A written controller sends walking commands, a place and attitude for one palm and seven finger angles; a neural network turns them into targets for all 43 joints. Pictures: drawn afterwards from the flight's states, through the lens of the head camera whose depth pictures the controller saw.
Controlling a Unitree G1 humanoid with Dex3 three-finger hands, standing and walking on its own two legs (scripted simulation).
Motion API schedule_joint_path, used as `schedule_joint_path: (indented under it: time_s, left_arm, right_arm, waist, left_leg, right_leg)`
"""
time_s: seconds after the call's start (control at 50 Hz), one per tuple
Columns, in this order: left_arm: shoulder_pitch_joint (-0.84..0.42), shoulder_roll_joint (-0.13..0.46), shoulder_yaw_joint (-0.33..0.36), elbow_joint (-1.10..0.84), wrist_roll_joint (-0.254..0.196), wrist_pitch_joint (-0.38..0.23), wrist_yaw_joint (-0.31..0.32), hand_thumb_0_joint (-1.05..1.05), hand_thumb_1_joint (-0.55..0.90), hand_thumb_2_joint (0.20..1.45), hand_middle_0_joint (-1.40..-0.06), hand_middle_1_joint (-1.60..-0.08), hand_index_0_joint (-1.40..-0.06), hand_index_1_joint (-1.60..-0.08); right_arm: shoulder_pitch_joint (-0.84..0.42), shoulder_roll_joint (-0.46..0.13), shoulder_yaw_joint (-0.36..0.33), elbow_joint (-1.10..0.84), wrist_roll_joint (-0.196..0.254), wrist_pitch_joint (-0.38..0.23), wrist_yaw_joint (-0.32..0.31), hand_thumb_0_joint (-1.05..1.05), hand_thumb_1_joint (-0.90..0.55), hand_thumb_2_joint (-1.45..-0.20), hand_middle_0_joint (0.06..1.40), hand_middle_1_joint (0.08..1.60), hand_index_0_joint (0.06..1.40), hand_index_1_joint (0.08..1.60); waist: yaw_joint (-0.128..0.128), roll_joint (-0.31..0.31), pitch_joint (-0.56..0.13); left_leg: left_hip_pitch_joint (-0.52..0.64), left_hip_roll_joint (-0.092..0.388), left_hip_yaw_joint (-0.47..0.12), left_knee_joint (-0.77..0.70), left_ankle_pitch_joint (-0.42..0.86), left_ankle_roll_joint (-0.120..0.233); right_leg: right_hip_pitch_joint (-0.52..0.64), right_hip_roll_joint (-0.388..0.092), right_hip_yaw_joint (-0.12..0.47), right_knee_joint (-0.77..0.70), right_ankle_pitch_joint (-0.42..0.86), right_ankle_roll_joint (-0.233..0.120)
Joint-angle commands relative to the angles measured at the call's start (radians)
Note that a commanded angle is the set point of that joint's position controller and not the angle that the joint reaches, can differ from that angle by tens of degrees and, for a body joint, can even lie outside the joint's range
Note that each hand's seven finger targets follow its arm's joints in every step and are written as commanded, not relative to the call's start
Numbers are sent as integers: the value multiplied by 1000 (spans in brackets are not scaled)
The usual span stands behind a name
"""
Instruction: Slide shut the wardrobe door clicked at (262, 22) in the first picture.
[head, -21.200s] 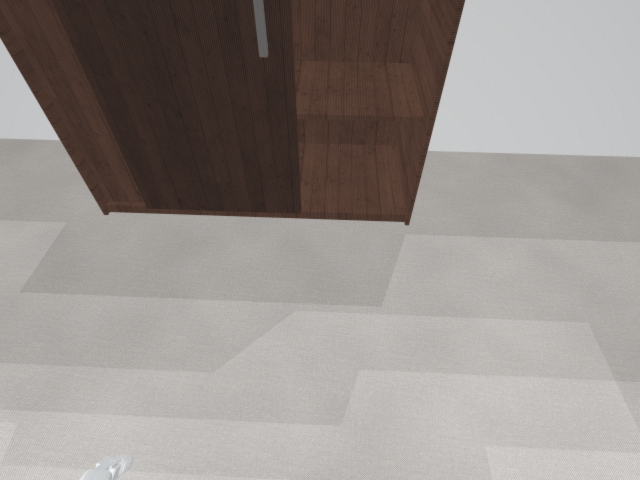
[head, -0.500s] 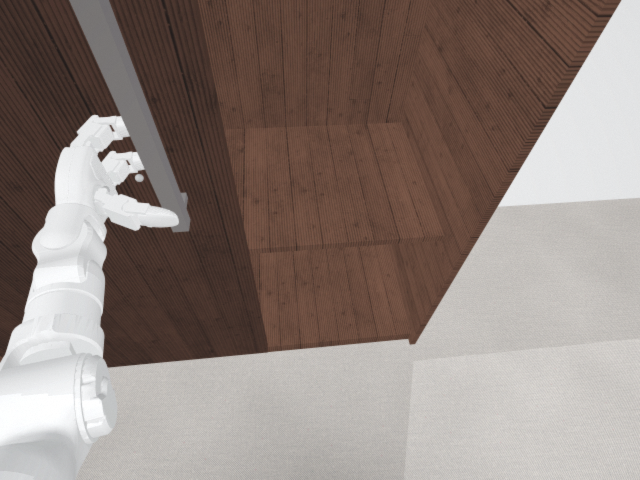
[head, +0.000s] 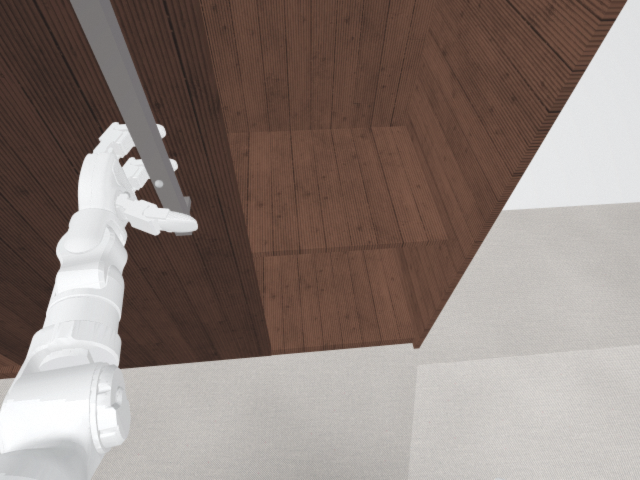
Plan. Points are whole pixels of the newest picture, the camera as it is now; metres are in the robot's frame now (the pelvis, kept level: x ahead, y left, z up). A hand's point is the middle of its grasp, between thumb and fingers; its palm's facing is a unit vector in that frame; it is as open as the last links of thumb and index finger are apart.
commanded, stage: slide the fingers in behind the handle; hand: left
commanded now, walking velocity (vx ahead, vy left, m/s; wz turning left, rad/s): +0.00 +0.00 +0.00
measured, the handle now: (152, 130) +0.50 +0.20 +0.17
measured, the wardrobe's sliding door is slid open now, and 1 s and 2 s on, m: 0.46 0.46 0.46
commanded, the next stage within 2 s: grip the handle and tug to test in 1.12 s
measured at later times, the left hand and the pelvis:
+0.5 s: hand (168, 186) +0.45 +0.18 +0.12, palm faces +0.07 -1.00 +0.00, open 14.0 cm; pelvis +0.00 +0.00 +0.00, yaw +0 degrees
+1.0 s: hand (177, 186) +0.45 +0.17 +0.12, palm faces +0.09 -1.00 -0.01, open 14.1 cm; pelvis -0.01 +0.00 +0.00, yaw +0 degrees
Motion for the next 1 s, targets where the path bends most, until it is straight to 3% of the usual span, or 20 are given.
schedule_joint_path:
  time_s: [0.0, 0.12, 0.18, 0.2, 0.22, 0.28, 0.3, 0.34, 0.4, 0.42, 0.44, 0.52, 0.58, 0.6, 0.62, 0.7, 0.78, 0.84, 0.86, 0.98]
  left_arm:
    - [-423, 260, 55, -226, -4, -62, 18, 0, -500, 300, -300, -1200, -300, -1200]
    - [-469, 206, -3, -289, 3, -82, 19, 0, -500, 300, -300, -1200, -300, -1200]
    - [-432, 250, 46, -279, -9, -79, 21, 0, -500, 300, -300, -1200, -300, -1200]
    - [-439, 202, 5, -292, -11, -76, 18, 0, -500, 300, -300, -1200, -300, -1200]
    - [-431, 193, 8, -287, -13, -72, 20, 0, -500, 300, -300, -1200, -300, -1200]
    - [-419, 195, 7, -207, -4, -49, 26, 0, -500, 300, -300, -1200, -300, -1200]
    - [-451, 198, 6, -214, -2, -48, 30, 0, -500, 300, -300, -1200, -300, -1200]
    - [-460, 165, -19, -241, 1, -52, 34, 0, -500, 300, -300, -1200, -300, -1200]
    - [-449, 182, 1, -282, 2, -76, 49, 0, -500, 300, -300, -1200, -300, -1200]
    - [-461, 147, -31, -303, -1, -84, 49, 0, -500, 300, -300, -1200, -300, -1200]
    - [-431, 162, -7, -289, -3, -86, 54, 0, -500, 300, -300, -1200, -300, -1200]
    - [-409, 139, -21, -236, 3, -66, 63, 0, -500, 300, -300, -1200, -300, -1200]
    - [-440, 164, -11, -250, 20, -59, 77, 0, -500, 300, -300, -1200, -300, -1200]
    - [-472, 129, -42, -271, 23, -63, 82, 0, -500, 300, -300, -1200, -300, -1200]
    - [-479, 111, -49, -253, 21, -64, 89, 0, -500, 300, -300, -1200, -300, -1200]
    - [-482, 169, -3, -218, 23, -83, 96, 0, -500, 300, -300, -1200, -300, -1200]
    - [-508, 123, -53, -273, 32, -106, 87, 0, -500, 300, -300, -1200, -300, -1200]
    - [-520, 117, -52, -214, 19, -95, 85, 0, -500, 300, -300, -1200, -300, -1200]
    - [-512, 124, -45, -207, 20, -94, 85, 0, -500, 300, -300, -1200, -300, -1200]
    - [-527, 136, -43, -193, 24, -104, 80, 0, -500, 300, -300, -1200, -300, -1200]
  right_arm:
    - [45, -155, -56, -91, -1, -30, -14, 0, -900, -900, 200, 300, 200, 300]
    - [44, -146, -59, -85, -1, -36, -12, 0, -900, -900, 200, 300, 200, 300]
    - [43, -154, -63, -81, -2, -36, -16, 0, -900, -900, 200, 300, 200, 300]
    - [37, -146, -59, -85, -1, -38, -14, 0, -900, -900, 200, 300, 200, 300]
    - [41, -145, -62, -80, -1, -40, -14, 0, -900, -900, 200, 300, 200, 300]
    - [40, -150, -58, -70, 0, -34, -15, 0, -900, -900, 200, 300, 200, 300]
    - [41, -151, -58, -69, 0, -33, -15, 0, -900, -900, 200, 300, 200, 300]
    - [33, -145, -60, -80, 0, -38, -13, 0, -900, -900, 200, 300, 200, 300]
    - [38, -144, -61, -80, -6, -42, -8, 0, -900, -900, 200, 300, 200, 300]
    - [37, -140, -62, -79, -4, -45, -7, 0, -900, -900, 200, 300, 200, 300]
    - [37, -140, -64, -78, -5, -46, -5, 0, -900, -900, 200, 300, 200, 300]
    - [28, -142, -61, -77, -2, -40, -3, 0, -900, -900, 200, 300, 200, 300]
    - [24, -145, -60, -81, -3, -35, -5, 0, -900, -900, 200, 300, 200, 300]
    - [20, -137, -58, -83, -1, -37, -5, 0, -900, -900, 200, 300, 200, 300]
    - [23, -134, -59, -77, -3, -41, -4, 0, -900, -900, 200, 300, 200, 300]
    - [32, -141, -58, -67, -7, -41, -8, 0, -900, -900, 200, 300, 200, 300]
    - [37, -138, -63, -68, -8, -51, -3, 0, -900, -900, 200, 300, 200, 300]
    - [40, -141, -62, -56, -5, -47, -4, 0, -900, -900, 200, 300, 200, 300]
    - [39, -142, -62, -59, -4, -49, -4, 0, -900, -900, 200, 300, 200, 300]
    - [44, -145, -60, -54, -5, -50, -6, 0, -900, -900, 200, 300, 200, 300]
  waist:
    - [7, 6, -314]
    - [-12, 47, -346]
    - [3, 22, -363]
    - [-3, 49, -369]
    - [-2, 32, -368]
    - [-13, -10, -277]
    - [-18, -19, -285]
    - [-12, 21, -308]
    - [3, 46, -366]
    - [-7, 42, -377]
    - [6, 28, -366]
    - [-1, -17, -294]
    - [7, 15, -291]
    - [-5, 42, -299]
    - [-10, 19, -290]
    - [-8, -22, -307]
    - [-5, 62, -371]
    - [-24, 1, -321]
    - [-15, -9, -312]
    - [-17, 8, -319]
  left_leg:
    - [129, -28, -17, -72, 328, 4]
    - [198, -23, -26, -60, 361, -2]
    - [192, -25, -22, -58, 375, 1]
    - [204, -26, -23, -63, 383, -2]
    - [209, -25, -24, -61, 398, -3]
    - [150, -26, -21, -67, 335, 3]
    - [145, -25, -25, -74, 318, 2]
    - [172, -28, -25, -73, 319, 0]
    - [219, -25, -32, -65, 382, -8]
    - [239, -22, -32, -63, 402, -10]
    - [224, -23, -31, -61, 402, -10]
    - [164, -25, -27, -81, 325, -5]
    - [164, -28, -29, -90, 302, -5]
    - [189, -26, -30, -90, 309, -8]
    - [192, -24, -33, -85, 305, -7]
    - [161, -25, -27, -83, 281, -4]
    - [240, -24, -35, -74, 349, -15]
    - [197, -23, -34, -79, 295, -9]
    - [182, -25, -34, -83, 282, -7]
    - [177, -30, -28, -80, 288, -2]
  right_leg:
    - [204, 16, 30, -42, 341, -5]
    - [168, 21, 24, -39, 344, -6]
    - [202, 22, 27, -40, 368, -7]
    - [197, 19, 25, -40, 371, -6]
    - [199, 20, 21, -41, 381, -6]
    - [169, 19, 20, -51, 335, -4]
    - [169, 17, 19, -50, 321, -3]
    - [164, 17, 19, -51, 311, -6]
    - [172, 20, 18, -39, 342, -9]
    - [172, 21, 16, -39, 356, -8]
    - [180, 22, 17, -38, 360, -9]
    - [171, 21, 14, -48, 312, -6]
    - [168, 19, 16, -51, 282, -11]
    - [152, 18, 14, -52, 281, -10]
    - [139, 21, 12, -54, 275, -8]
    - [165, 19, 21, -51, 273, -6]
    - [146, 22, 15, -40, 298, -12]
    - [136, 23, 15, -52, 272, -6]
    - [144, 22, 15, -52, 265, -7]
    - [155, 19, 22, -53, 281, -9]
